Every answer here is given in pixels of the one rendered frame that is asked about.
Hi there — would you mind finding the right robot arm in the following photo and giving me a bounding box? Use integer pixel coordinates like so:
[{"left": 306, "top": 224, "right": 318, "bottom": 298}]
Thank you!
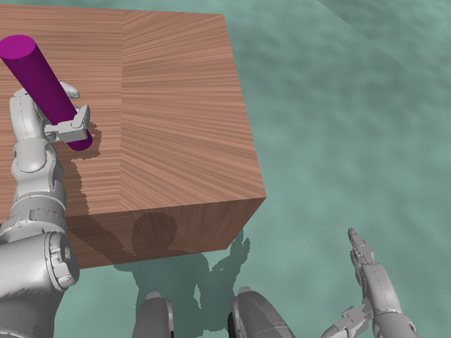
[{"left": 372, "top": 313, "right": 422, "bottom": 338}]

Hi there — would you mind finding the left robot arm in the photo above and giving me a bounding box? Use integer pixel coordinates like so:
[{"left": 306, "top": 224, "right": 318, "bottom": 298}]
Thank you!
[{"left": 0, "top": 138, "right": 80, "bottom": 338}]

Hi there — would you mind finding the can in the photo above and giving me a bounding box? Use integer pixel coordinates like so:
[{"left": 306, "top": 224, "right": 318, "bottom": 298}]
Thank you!
[{"left": 0, "top": 35, "right": 92, "bottom": 151}]

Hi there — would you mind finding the left robot hand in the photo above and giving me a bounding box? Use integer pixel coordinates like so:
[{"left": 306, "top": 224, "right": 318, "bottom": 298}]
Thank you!
[{"left": 9, "top": 80, "right": 90, "bottom": 144}]

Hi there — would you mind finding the right robot hand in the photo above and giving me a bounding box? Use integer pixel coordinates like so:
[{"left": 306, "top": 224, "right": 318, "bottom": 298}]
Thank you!
[{"left": 321, "top": 227, "right": 403, "bottom": 338}]

